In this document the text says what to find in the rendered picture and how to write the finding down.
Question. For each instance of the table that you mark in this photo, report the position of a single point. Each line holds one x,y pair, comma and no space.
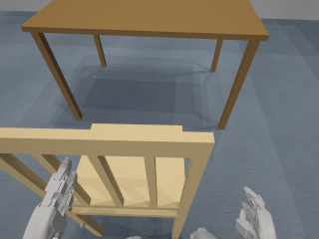
191,19

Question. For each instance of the right robot shin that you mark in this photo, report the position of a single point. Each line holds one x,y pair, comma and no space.
201,229

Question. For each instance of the chair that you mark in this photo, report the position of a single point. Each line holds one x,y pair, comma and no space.
134,170

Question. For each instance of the right robot hand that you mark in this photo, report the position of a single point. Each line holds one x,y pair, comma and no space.
260,224

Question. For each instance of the left robot hand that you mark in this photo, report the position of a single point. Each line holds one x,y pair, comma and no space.
49,217

